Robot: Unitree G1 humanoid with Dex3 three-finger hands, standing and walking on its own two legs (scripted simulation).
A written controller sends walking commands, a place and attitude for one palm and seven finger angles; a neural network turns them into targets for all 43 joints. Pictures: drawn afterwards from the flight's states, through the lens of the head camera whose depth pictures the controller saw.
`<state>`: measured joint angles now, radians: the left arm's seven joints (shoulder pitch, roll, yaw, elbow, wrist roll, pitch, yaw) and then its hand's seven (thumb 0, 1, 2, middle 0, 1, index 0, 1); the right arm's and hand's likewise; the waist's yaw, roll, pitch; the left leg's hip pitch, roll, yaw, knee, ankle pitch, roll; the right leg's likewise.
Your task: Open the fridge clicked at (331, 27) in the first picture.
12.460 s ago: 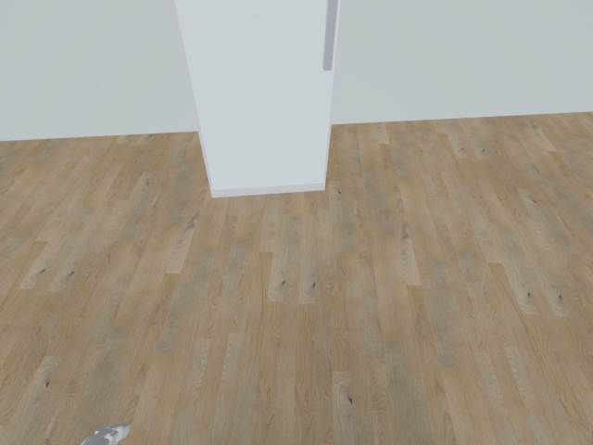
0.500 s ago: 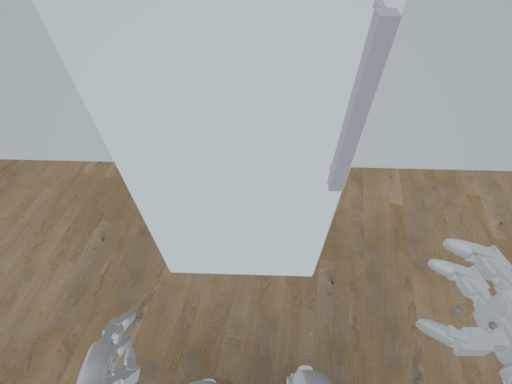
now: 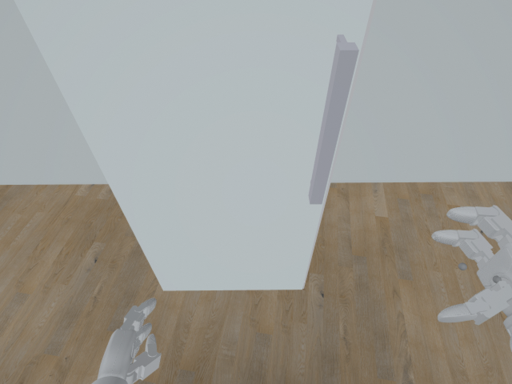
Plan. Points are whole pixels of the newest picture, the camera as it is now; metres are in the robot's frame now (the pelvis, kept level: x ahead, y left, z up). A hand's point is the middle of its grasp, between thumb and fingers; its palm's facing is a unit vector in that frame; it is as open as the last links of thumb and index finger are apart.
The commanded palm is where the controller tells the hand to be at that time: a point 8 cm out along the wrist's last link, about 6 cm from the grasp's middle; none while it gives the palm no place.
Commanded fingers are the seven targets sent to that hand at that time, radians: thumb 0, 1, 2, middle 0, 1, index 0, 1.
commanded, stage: raise the hand to about handle height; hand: right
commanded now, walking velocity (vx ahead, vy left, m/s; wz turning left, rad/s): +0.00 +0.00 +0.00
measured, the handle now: (325, 132) +0.54 -0.12 +0.11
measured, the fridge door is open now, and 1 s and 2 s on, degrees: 0 0 0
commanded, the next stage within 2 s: move the hooked fingers beside the handle in 0.62 s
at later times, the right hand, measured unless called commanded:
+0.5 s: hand (443, 247) +0.28 -0.24 +0.12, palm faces +0.03 +1.00 -0.04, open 13.9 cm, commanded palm +0.25 -0.29 +0.12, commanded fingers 0.00 0.50 -0.30 0.30 1.20 0.30 1.20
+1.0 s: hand (422, 228) +0.31 -0.23 +0.12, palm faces +0.00 +1.00 -0.02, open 13.9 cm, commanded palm +0.29 -0.28 +0.12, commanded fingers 0.00 0.50 -0.30 0.30 1.20 0.30 1.20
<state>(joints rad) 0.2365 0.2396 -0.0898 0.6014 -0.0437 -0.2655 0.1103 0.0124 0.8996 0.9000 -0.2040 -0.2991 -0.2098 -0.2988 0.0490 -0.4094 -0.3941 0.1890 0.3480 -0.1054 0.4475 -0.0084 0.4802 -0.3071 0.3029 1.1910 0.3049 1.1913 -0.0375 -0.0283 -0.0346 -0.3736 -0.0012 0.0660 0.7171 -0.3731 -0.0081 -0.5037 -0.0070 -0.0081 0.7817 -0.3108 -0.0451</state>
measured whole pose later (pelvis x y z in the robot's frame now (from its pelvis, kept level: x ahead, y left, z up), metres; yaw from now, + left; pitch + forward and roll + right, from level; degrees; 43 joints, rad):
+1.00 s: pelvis +0.00 +0.03 +0.01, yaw +1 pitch +2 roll +1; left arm 0.26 0.28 -0.05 0.64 -0.06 -0.25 0.13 0.01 0.90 0.90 -0.20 -0.30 -0.21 -0.30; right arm -0.16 -0.42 -0.40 0.43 0.32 -0.11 0.47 -0.01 0.50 -0.30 0.30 1.20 0.30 1.20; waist -0.02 -0.04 -0.02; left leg -0.35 -0.03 0.06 0.68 -0.36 0.03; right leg -0.45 -0.03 -0.01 0.70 -0.27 0.00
